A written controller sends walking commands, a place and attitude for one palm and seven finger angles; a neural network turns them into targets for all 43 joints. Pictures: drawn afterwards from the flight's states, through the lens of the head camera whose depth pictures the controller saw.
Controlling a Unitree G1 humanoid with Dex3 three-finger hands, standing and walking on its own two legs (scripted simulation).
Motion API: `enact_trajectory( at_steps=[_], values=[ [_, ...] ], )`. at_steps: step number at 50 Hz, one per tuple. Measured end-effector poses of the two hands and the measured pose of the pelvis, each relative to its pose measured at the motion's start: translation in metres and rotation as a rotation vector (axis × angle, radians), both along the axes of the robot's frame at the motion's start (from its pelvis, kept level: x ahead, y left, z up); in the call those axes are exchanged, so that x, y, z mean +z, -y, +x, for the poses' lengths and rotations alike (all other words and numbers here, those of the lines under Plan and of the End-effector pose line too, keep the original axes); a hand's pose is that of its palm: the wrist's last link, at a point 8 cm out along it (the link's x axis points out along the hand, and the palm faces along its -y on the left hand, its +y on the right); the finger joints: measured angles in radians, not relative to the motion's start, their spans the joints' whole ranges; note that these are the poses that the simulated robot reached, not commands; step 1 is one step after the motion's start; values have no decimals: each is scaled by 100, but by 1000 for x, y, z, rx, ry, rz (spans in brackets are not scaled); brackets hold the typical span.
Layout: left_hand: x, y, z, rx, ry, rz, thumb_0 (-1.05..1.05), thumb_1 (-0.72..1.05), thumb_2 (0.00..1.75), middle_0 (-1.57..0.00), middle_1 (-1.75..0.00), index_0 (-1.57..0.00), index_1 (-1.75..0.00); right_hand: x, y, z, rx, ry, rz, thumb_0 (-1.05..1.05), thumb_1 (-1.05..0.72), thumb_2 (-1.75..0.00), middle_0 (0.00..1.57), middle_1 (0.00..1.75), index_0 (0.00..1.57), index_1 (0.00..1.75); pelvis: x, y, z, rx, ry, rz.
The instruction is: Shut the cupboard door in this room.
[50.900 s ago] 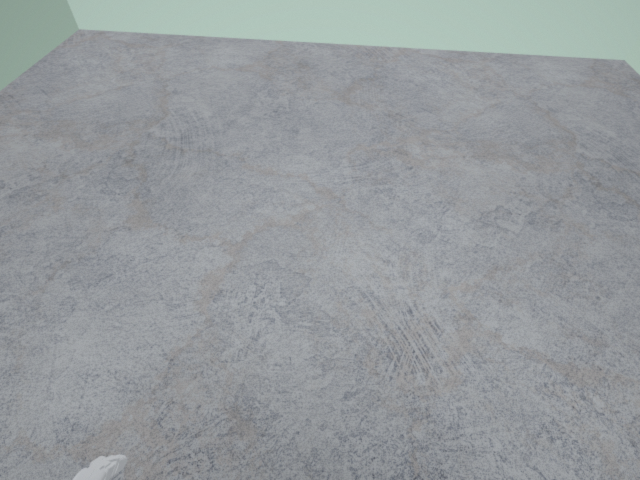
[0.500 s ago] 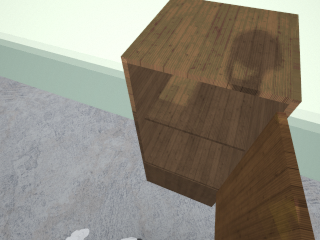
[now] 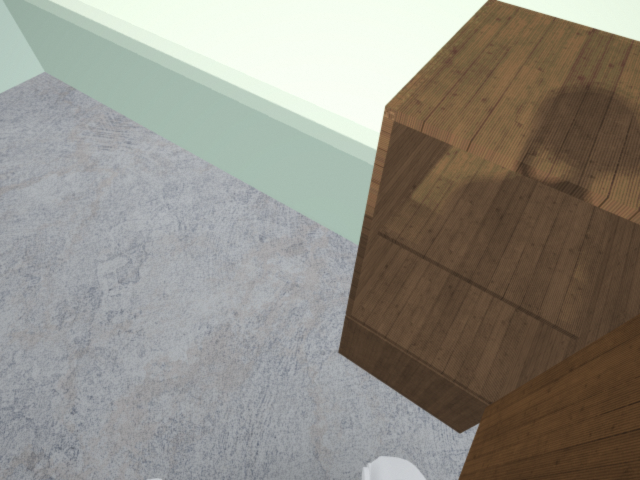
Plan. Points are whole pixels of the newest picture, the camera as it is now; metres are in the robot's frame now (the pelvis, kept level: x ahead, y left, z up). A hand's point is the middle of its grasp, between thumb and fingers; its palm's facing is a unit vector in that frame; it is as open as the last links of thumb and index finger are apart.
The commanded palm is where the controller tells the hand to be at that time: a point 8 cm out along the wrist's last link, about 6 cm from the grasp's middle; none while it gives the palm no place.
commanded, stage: turn or walk to find it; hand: left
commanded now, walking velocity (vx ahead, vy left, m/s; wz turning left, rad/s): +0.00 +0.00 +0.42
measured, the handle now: out of the picture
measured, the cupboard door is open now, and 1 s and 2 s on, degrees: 91 80 67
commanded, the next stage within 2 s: stand and wait in 0.92 s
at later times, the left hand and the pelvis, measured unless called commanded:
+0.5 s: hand out of the picture +0.03 +0.19 -0.16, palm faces +0.23 -0.95 -0.22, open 7.3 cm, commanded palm none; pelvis -0.03 -0.01 +0.00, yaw +13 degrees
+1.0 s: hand out of the picture -0.03 +0.24 -0.16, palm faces +0.41 -0.89 -0.20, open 7.4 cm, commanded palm none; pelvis -0.06 +0.03 +0.01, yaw +25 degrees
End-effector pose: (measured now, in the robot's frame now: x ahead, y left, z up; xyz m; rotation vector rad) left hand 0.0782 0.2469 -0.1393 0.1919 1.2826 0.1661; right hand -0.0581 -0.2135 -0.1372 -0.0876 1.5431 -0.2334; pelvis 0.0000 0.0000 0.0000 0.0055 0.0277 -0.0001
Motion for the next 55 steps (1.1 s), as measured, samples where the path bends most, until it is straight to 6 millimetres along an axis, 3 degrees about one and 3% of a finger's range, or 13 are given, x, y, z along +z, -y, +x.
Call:
enact_trajectory(
  at_steps=[6,12,17,25,32,38,43,55],
  values=[
    [8,11,-5,32,26,-13,0,91,90,-20,-30,-20,-30,-2,-8,10,53,26,51,0,-91,-90,20,30,20,30,4,2,-5,49,-4,4],
    [7,34,-9,65,87,-28,0,91,90,-20,-30,-20,-30,-5,11,3,58,25,48,0,-91,-90,20,30,20,30,0,17,-11,107,-10,14],
    [4,47,-31,107,104,-48,0,91,90,-20,-30,-20,-30,0,31,5,80,25,11,0,-91,-90,20,30,20,30,0,24,-19,144,6,4],
    [6,9,-65,193,111,-1,-1,92,90,-21,-30,-21,-30,0,25,8,152,-9,7,0,-91,-90,20,30,20,30,-1,8,-35,235,17,0],
    [-16,-38,-116,295,68,3,0,91,90,-21,-30,-20,-30,-5,-2,28,262,29,-32,0,-91,-90,20,30,20,30,-15,-23,-48,305,2,-1],
    [-2,-51,-147,348,-10,-1,0,91,90,-20,-30,-20,-30,3,-31,51,347,69,-20,0,-91,-90,20,30,20,30,0,-37,-53,341,-11,-16],
    [7,-50,-152,390,5,1,0,91,90,-20,-30,-20,-30,3,-43,59,388,63,-5,0,-91,-90,20,30,15,29,6,-38,-54,384,-16,-19],
    [8,-16,-136,406,94,-22,0,91,90,-20,-30,-20,-30,-14,-41,51,424,34,59,0,-91,-90,20,30,17,29,-1,-31,-60,439,-25,-2]
  ],
)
